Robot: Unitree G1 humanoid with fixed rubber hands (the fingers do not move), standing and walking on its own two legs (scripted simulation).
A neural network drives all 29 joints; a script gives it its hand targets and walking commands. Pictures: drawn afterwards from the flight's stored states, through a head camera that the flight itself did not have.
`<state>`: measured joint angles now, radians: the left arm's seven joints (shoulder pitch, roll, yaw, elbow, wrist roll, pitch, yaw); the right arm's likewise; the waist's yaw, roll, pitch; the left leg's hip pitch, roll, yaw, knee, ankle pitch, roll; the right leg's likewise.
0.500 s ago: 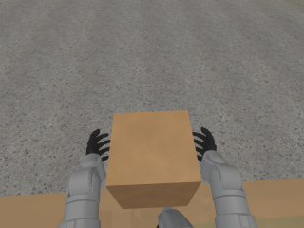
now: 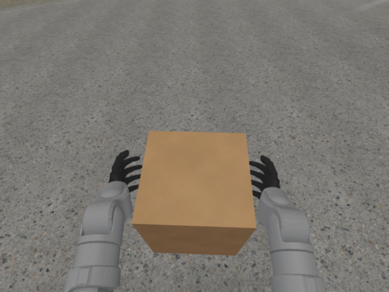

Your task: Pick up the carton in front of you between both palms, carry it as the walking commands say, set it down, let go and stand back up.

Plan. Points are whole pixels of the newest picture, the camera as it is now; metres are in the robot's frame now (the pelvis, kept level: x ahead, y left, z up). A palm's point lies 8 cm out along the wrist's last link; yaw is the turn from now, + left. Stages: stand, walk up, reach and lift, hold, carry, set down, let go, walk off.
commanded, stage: carry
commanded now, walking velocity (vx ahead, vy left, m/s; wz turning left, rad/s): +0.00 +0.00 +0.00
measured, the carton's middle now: (195, 198) +0.34 -0.03 +0.01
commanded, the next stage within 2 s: none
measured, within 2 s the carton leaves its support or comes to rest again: neither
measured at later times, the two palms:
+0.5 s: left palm (148, 152) +0.70 +0.13 -0.17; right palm (223, 142) +0.72 -0.17 -0.17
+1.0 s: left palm (160, 102) +0.90 +0.08 -0.08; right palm (230, 97) +0.89 -0.22 -0.07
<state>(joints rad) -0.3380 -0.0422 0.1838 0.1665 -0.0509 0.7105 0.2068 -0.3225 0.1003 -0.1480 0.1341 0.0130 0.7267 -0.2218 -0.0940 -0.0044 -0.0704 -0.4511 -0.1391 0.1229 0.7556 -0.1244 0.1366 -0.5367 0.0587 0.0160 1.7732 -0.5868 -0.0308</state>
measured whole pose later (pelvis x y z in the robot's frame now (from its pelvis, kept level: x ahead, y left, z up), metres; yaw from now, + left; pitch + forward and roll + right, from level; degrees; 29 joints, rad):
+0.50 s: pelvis +0.41 -0.04 -0.18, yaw -2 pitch +5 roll -3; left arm -0.24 -0.11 0.12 0.07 -0.09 0.68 0.23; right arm -0.19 0.12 -0.22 0.06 0.02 0.63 -0.17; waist 0.13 0.02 0.06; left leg -0.63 0.03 -0.02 0.77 -0.19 0.05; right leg -0.41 0.11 -0.11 0.77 -0.44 -0.10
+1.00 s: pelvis +0.58 -0.06 -0.15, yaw -2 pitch +4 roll +0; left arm -0.29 -0.11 0.18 0.10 0.02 0.80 0.18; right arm -0.33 0.07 -0.17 0.13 0.02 0.81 -0.17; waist 0.00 -0.02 -0.14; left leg -0.22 0.00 0.04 0.54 -0.37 0.00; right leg -0.29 0.03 -0.06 0.61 -0.34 -0.06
